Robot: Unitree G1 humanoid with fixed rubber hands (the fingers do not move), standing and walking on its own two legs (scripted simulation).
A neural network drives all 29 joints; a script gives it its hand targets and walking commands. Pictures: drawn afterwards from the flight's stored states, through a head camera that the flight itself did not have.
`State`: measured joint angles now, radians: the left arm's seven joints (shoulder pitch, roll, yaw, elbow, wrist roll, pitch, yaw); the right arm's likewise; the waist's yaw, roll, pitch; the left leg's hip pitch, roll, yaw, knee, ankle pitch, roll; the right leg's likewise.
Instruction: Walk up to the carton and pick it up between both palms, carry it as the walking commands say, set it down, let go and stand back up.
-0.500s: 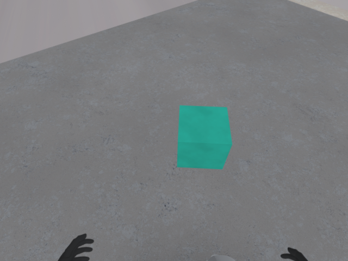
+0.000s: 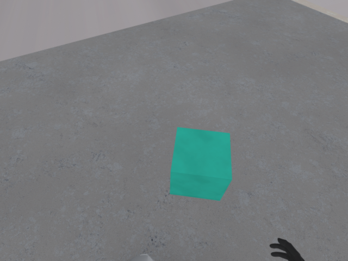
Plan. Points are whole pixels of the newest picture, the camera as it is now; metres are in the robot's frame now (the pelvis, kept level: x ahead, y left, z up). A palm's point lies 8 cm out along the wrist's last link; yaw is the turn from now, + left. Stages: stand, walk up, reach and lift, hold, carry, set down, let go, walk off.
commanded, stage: walk up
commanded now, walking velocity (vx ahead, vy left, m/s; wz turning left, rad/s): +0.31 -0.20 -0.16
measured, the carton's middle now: (198, 164) +0.67 -0.13 -0.60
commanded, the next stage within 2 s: none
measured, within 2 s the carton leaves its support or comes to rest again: neither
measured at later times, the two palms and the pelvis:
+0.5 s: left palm (132, 217) +0.24 +0.13 -0.11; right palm (324, 239) +0.20 -0.37 -0.13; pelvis +0.15 -0.11 +0.01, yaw -1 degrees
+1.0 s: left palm (135, 215) +0.25 +0.13 -0.11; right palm out of the picture +0.18 -0.39 -0.08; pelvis +0.13 -0.12 +0.03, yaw -3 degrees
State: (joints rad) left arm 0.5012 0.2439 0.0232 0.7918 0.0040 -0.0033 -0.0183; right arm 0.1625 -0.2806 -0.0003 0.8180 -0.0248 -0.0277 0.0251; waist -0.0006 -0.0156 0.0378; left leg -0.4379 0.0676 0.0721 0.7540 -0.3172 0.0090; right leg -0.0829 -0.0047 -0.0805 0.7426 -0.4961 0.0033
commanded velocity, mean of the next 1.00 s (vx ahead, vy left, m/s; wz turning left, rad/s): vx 0.06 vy -0.12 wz -0.01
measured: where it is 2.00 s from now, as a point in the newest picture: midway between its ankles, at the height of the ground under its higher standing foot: outside the picture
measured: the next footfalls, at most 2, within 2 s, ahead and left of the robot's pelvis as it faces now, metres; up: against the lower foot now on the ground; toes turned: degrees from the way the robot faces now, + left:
right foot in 0.34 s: +0.27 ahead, -0.21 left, +0.00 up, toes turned -7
left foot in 0.68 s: +0.15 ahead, -0.01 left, +0.00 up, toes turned +3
